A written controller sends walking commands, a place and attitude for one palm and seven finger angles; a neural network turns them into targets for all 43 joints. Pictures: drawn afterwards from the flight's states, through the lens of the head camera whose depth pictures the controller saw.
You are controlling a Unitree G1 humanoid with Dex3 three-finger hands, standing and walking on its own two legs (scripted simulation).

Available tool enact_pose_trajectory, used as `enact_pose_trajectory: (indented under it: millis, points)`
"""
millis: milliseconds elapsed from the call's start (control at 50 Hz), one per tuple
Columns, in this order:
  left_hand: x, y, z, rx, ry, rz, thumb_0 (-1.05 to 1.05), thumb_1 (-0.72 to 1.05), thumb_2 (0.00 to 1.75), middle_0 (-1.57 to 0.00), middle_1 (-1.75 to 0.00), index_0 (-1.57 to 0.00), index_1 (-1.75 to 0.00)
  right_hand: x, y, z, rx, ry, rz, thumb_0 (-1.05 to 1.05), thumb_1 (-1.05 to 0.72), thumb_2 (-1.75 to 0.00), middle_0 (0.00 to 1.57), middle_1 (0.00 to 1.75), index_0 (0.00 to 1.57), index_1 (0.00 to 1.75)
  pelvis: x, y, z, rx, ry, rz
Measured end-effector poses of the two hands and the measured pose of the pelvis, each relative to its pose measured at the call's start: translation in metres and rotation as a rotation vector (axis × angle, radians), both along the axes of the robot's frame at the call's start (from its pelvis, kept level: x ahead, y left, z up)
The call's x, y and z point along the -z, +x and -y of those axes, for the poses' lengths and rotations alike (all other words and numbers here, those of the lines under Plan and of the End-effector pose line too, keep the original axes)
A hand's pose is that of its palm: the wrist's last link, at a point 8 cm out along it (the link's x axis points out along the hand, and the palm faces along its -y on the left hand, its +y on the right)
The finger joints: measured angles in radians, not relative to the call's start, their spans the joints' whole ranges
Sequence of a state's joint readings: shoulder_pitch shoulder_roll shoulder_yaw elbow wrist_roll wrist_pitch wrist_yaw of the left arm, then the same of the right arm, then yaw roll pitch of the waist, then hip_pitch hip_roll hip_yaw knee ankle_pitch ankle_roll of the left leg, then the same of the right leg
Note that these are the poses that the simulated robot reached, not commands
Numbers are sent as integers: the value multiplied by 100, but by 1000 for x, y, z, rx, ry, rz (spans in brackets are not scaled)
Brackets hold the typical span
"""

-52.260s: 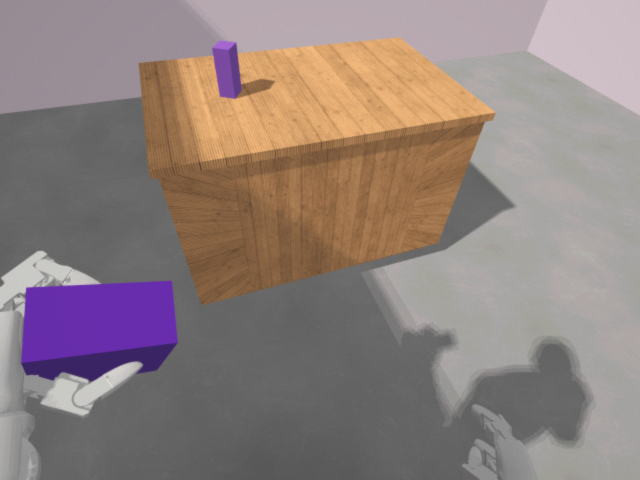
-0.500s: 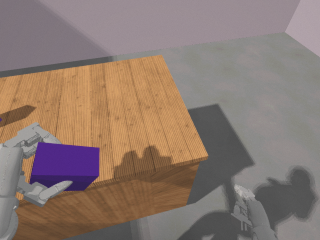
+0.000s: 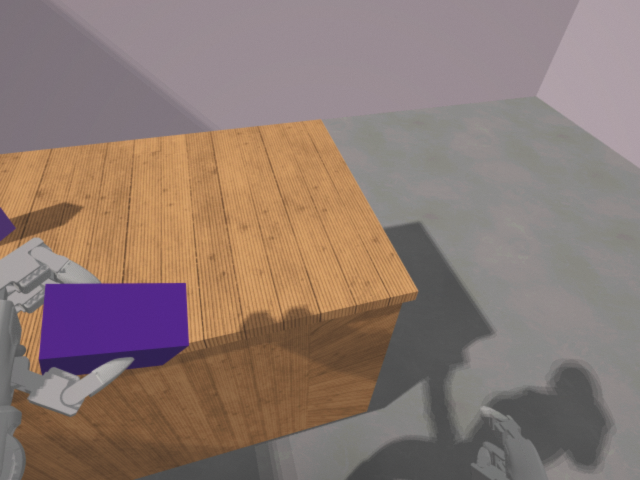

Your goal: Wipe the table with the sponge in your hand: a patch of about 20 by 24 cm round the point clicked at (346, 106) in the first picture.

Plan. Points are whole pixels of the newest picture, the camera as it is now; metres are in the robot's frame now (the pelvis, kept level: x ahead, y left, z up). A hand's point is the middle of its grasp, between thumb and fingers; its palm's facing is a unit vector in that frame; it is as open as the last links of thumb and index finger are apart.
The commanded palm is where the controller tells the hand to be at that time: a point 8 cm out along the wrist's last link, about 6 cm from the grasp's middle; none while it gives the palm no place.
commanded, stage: step back with the hand held close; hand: left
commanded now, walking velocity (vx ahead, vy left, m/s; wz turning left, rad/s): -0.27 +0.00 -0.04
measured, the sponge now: (133, 330) +0.23 +0.21 +0.14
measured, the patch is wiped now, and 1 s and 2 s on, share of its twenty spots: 1.00 1.00 1.00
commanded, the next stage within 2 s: stop stepping back and stand still in 1.10 s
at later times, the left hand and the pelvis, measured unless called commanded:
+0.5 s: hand (48, 339) +0.19 +0.25 +0.18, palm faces +0.42 -0.82 -0.39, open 9.9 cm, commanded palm +0.14 +0.28 +0.20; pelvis -0.02 +0.00 +0.00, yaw +0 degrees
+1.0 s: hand out of the picture +0.09 +0.25 +0.17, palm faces +0.34 -0.86 -0.38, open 9.9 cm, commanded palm +0.04 +0.28 +0.20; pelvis -0.13 +0.00 +0.01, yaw -1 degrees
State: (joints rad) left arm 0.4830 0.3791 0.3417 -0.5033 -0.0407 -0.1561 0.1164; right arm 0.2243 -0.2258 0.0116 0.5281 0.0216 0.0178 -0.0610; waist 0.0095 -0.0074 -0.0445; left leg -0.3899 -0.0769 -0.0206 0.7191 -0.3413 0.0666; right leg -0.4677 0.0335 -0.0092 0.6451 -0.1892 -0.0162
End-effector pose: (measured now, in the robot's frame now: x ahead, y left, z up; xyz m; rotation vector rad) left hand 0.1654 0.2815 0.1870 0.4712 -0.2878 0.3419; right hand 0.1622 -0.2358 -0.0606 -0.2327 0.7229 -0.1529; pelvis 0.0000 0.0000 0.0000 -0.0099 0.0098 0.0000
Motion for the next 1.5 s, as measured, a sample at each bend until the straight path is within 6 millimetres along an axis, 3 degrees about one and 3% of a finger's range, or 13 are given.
enact_pose_trajectory:
  millis: [320,480,540,620,720,780,880,940,1000,1120,1200,1320,1500]
  points:
    - [6,-16,-5,29,12,22,-1,-51,108,-76,-135,-76,-138,2,-24,-1,-5,-38,-61,1,-91,-90,20,30,20,30,2,-20,-5,-23,-10,-21]
    - [-2,-19,-11,-18,34,49,-1,-51,108,-76,-135,-76,-138,8,-25,-5,-3,-27,-49,1,-91,-90,20,30,20,30,2,-18,-5,-15,-9,-32]
    - [-4,-14,-3,-17,2,55,-1,-51,108,-76,-135,-76,-138,8,-24,-8,-17,7,-45,1,-91,-90,20,30,20,30,-2,-21,2,20,-3,-56]
    - [-2,-7,24,53,-36,8,-1,-51,108,-76,-136,-76,-139,4,-28,-8,-32,50,-39,1,-91,-90,20,30,20,30,-12,-38,11,29,-31,-52]
    - [-6,-22,51,172,-14,-21,-1,-51,108,-76,-136,-76,-139,-9,-44,7,32,63,-14,1,-91,-90,20,30,20,30,-16,-55,21,43,-14,-60]
    - [-9,-40,45,173,17,-51,-1,-51,108,-76,-136,-76,-139,-20,-59,20,72,24,-13,1,-91,-90,20,30,20,30,-21,-63,21,44,12,-77]
    - [-3,-70,17,91,10,-63,-1,-52,108,-76,-136,-77,-139,-29,-83,33,88,-70,-24,1,-91,-90,20,30,20,30,-20,-86,10,16,19,-92]
    - [4,-90,1,63,-12,-38,-1,-52,108,-76,-136,-77,-139,-25,-98,32,89,-113,-11,1,-91,-90,20,30,20,30,-11,-106,-2,-10,2,-85]
    - [7,-112,-7,33,-27,-39,-1,-52,108,-76,-136,-76,-139,-26,-118,19,84,-87,6,1,-91,-90,20,30,20,30,-12,-126,-5,21,29,-60]
    - [-7,-151,7,35,-57,4,-1,-52,108,-76,-136,-76,-139,-19,-164,-12,15,23,58,1,-91,-90,20,30,20,30,-16,-164,1,57,8,-13]
    - [-14,-175,27,61,-27,40,-1,-52,108,-76,-136,-76,-139,-2,-195,-16,-16,84,60,1,-91,-90,20,30,20,30,-8,-196,11,71,-7,4]
    - [-8,-221,40,101,-31,-18,-1,-52,108,-76,-136,-76,-139,-2,-259,4,37,78,-1,1,-91,-90,20,30,20,30,-15,-243,17,60,38,-8]
    - [2,-282,13,60,-42,2,-1,-52,108,-76,-136,-77,-139,-20,-350,45,131,-98,29,1,-91,-90,20,30,20,30,-9,-305,6,62,18,10]
